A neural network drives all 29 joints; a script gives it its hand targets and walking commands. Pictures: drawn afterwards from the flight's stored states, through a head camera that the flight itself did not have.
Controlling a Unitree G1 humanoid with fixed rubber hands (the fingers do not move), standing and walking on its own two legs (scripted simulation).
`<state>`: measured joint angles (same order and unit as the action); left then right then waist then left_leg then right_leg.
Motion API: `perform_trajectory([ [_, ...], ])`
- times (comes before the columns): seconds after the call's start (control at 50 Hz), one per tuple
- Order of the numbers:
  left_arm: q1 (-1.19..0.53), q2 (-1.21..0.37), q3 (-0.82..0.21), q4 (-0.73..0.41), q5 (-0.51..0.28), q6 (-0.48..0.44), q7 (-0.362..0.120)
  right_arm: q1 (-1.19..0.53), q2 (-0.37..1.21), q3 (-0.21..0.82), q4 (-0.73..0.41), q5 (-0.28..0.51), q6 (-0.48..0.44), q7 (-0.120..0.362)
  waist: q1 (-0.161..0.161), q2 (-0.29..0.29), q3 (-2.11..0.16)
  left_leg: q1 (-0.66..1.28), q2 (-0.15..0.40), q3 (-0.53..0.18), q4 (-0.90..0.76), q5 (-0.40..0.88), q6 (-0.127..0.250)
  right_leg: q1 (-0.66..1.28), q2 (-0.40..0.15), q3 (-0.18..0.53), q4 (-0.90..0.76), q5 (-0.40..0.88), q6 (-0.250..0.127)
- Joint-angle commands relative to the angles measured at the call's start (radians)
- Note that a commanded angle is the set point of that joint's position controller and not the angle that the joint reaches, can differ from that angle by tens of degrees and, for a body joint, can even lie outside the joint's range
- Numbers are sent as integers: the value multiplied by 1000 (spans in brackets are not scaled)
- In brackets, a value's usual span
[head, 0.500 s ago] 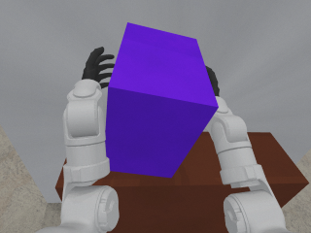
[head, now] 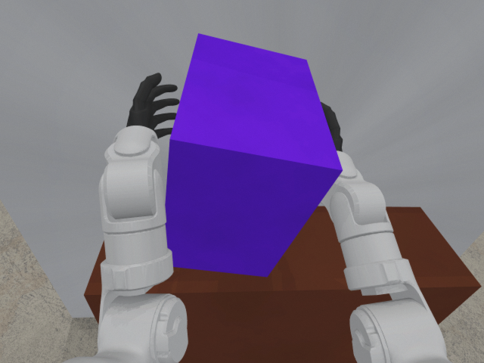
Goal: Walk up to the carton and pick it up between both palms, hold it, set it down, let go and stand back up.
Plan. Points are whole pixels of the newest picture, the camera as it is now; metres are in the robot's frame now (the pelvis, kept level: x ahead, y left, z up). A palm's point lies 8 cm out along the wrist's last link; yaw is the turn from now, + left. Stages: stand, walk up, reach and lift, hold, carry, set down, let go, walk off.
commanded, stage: hold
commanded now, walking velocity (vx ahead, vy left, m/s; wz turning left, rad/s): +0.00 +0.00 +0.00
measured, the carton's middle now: (234, 161) +0.38 +0.00 +0.20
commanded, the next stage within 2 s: none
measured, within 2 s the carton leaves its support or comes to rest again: neither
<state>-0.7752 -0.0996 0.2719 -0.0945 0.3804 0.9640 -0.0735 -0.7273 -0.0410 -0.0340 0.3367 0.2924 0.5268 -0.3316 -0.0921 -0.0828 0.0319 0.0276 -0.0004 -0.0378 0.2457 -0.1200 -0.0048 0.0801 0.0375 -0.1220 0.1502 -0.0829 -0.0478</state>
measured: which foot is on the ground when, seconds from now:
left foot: down 0.00-1.00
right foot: down 0.00-1.00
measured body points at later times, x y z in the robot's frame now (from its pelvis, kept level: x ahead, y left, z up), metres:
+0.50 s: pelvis +0.00 +0.00 +0.00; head -0.05 +0.03 +0.45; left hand +0.37 +0.13 +0.27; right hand +0.37 -0.14 +0.23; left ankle +0.02 +0.12 -0.75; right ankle +0.02 -0.08 -0.75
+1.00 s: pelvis +0.00 +0.00 +0.00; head -0.05 +0.03 +0.45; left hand +0.36 +0.13 +0.27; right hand +0.37 -0.14 +0.23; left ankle +0.02 +0.12 -0.75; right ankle +0.02 -0.08 -0.75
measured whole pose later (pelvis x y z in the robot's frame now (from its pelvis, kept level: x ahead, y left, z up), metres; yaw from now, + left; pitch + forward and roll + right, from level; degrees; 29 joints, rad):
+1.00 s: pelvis +0.00 +0.00 +0.00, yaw +0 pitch -9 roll +0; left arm -0.78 -0.08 0.28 -0.06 0.37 0.96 -0.09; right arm -0.74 -0.04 -0.03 0.36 0.30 0.55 -0.35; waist -0.09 -0.08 0.02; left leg 0.03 0.00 -0.04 0.25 -0.12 -0.01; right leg 0.08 0.04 -0.13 0.15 -0.08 -0.05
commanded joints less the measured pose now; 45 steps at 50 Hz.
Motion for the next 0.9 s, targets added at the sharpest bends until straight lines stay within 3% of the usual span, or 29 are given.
perform_trajectory([
  [0.0, -423, -371, -352, -13, -132, -28, -113, -686, 332, 257, -250, 63, -40, 19, -4, 58, -306, 68, -26, 40, 0, 209, -20, 105, -24, 9, 12, 199, 82],
  [0.04, -422, -368, -330, -1, -124, -24, -117, -692, 335, 258, -261, 64, -41, 15, 6, 21, -283, -3, -20, 43, -14, 187, 2, 130, -26, 15, 11, 195, 84],
  [0.14, -451, -372, -408, -104, -159, -33, -109, -704, 323, 269, -288, 87, -43, 14, -13, 88, -374, 75, -26, 38, 7, 230, -29, 91, -16, 4, 18, 178, 72],
  [0.16, -458, -376, -393, -73, -154, -32, -113, -728, 331, 271, -305, 79, -45, 15, -11, 68, -347, 62, -26, 36, 13, 202, -28, 86, -11, 1, 18, 171, 81],
  [0.24, -469, -358, -369, -39, -137, -23, -97, -700, 289, 220, -212, 59, -31, 32, -14, 101, -274, -25, -10, 41, -32, 75, -29, 88, -3, -9, 18, 62, 73],
  [0.26, -459, -373, -374, -24, -149, -23, -99, -708, 300, 213, -250, 50, -36, 34, -25, 90, -311, -10, -12, 42, -28, 86, -32, 108, 1, -19, 25, 72, 78],
  [0.28, -472, -367, -367, -36, -148, -25, -95, -709, 304, 227, -244, 46, -35, 35, -9, 61, -304, -51, -10, 39, -34, 68, -27, 108, 4, -6, 26, 62, 72],
  [0.3, -476, -347, -340, 25, -144, -25, -97, -734, 288, 194, -233, 41, -35, 35, -7, 60, -290, -65, -17, 52, -33, 37, -20, 112, -3, -6, 17, 46, 87],
  [0.38, -469, -359, -315, 47, -126, -27, -110, -698, 284, 178, -163, 30, -25, 36, -3, 90, -299, -43, -6, 44, -45, 51, -26, 120, -1, -11, 13, 69, 87],
  [0.44, -458, -361, -313, 60, -128, -33, -112, -721, 288, 189, -207, 33, -38, 35, -2, 70, -304, -35, -16, 48, -32, 96, -27, 128, -1, -12, 10, 77, 84],
  [0.48, -451, -374, -358, -10, -142, -43, -114, -709, 310, 218, -258, 57, -43, 24, -16, 85, -367, 16, -25, 45, -2, 210, -30, 141, -3, 4, 15, 172, 79],
  [0.5, -445, -370, -369, -21, -144, -42, -115, -711, 325, 241, -265, 65, -41, 17, -14, 65, -377, 29, -26, 51, 2, 245, -27, 159, -7, 13, 11, 215, 82],
  [0.52, -436, -375, -363, 0, -141, -36, -120, -715, 332, 240, -267, 64, -36, 16, -19, 67, -380, 41, -28, 43, 4, 241, -27, 153, -5, 6, 17, 223, 83],
  [0.54, -482, -371, -374, -63, -158, -41, -116, -720, 349, 267, -271, 64, -38, 16, -18, 57, -394, 64, -24, 43, 8, 258, -27, 152, -6, 3, 16, 214, 78],
  [0.62, -466, -354, -329, 10, -130, -28, -113, -719, 313, 224, -213, 58, -28, 22, 1, 72, -270, -38, -14, 42, -29, 95, -7, 113, -12, -1, 18, 86, 74],
  [0.64, -441, -376, -349, -3, -136, -29, -110, -724, 305, 217, -241, 66, -36, 26, 4, 91, -312, -45, -13, 42, -34, 115, -17, 136, -10, -4, 27, 111, 70],
  [0.66, -457, -364, -333, -2, -136, -31, -111, -716, 311, 232, -250, 63, -39, 26, 5, 55, -301, -46, -17, 46, -26, 128, -16, 144, -9, 1, 25, 127, 77],
  [0.74, -460, -366, -369, -58, -150, -32, -113, -722, 328, 263, -294, 77, -35, 13, -13, 70, -408, 31, -26, 48, 6, 220, -22, 139, -8, 5, 32, 211, 90],
  [0.76, -446, -342, -362, -50, -136, -26, -112, -695, 307, 251, -252, 75, -29, 10, 0, 89, -339, 45, -26, 46, -6, 210, -26, 125, -11, 1, 20, 189, 85],
  [0.82, -462, -348, -336, 15, -142, -28, -110, -710, 309, 214, -209, 49, -26, 20, 4, 59, -262, -66, -13, 43, -36, 44, -11, 100, -10, -7, 21, 40, 85],
  [0.88, -455, -342, -321, 22, -140, -32, -114, -697, 316, 226, -221, 55, -27, 20, -2, 42, -303, -42, -16, 52, -28, 103, -9, 128, -16, 6, 20, 123, 93],
])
